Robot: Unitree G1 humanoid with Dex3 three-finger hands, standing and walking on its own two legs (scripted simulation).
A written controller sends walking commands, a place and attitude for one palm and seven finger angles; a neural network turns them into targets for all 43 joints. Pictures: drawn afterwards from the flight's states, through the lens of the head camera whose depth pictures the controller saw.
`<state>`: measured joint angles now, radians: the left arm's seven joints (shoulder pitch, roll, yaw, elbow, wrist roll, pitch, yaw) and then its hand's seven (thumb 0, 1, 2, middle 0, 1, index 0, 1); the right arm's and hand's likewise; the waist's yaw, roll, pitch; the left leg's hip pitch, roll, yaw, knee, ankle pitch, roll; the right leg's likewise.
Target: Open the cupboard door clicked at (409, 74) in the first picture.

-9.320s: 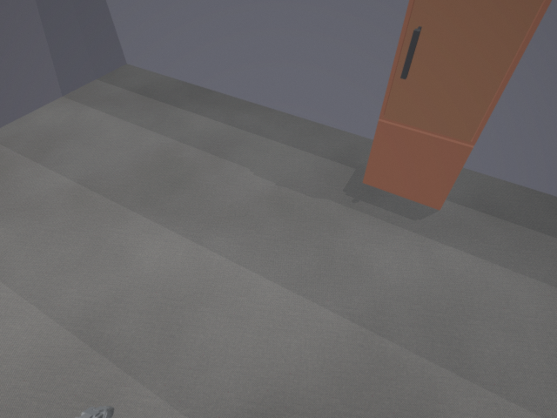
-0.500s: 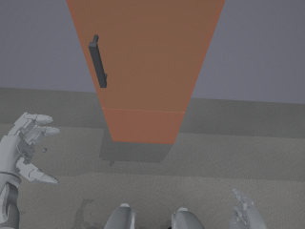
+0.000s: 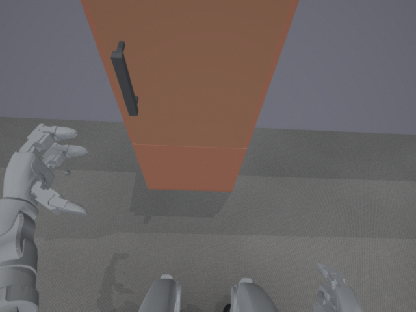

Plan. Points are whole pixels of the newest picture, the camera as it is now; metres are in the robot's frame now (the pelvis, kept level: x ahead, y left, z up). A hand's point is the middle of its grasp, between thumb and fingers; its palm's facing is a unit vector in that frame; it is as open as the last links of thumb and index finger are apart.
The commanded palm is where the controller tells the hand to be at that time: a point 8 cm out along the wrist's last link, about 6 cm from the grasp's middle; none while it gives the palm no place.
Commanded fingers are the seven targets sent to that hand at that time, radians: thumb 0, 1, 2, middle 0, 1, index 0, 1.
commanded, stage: move the hooked fingers beside the handle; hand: left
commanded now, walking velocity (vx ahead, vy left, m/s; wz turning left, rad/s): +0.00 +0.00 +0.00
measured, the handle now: (128, 81) +0.59 +0.21 +0.04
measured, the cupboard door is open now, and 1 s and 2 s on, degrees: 0 0 0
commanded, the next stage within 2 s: none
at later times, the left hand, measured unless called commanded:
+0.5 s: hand (84, 137) +0.42 +0.26 +0.04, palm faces +0.01 -1.00 -0.02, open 13.9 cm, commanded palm +0.41 +0.31 +0.04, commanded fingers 0.00 -0.50 0.30 -0.30 -1.20 -0.30 -1.20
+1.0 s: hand (93, 110) +0.49 +0.26 +0.04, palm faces +0.02 -1.00 -0.02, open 13.9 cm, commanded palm +0.49 +0.30 +0.04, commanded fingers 0.00 -0.50 0.30 -0.30 -1.20 -0.30 -1.20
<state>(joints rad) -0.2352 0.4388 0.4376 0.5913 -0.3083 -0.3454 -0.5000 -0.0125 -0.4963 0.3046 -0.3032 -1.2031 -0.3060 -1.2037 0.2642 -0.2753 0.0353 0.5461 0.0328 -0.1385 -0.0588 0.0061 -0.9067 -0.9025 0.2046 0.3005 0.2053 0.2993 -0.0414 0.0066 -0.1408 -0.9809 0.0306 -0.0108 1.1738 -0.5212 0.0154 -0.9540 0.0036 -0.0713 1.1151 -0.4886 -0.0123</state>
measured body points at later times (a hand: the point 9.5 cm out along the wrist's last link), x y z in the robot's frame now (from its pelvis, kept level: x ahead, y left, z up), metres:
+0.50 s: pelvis +0.00 +0.01 -0.01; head +0.12 +0.03 +0.43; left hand +0.42 +0.32 +0.05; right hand +0.08 -0.26 -0.11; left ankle +0.02 +0.11 -0.65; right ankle +0.03 -0.12 -0.65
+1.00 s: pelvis +0.00 +0.01 -0.02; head +0.15 +0.04 +0.40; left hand +0.49 +0.32 +0.05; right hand +0.02 -0.27 -0.12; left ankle +0.02 +0.11 -0.65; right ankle +0.03 -0.12 -0.65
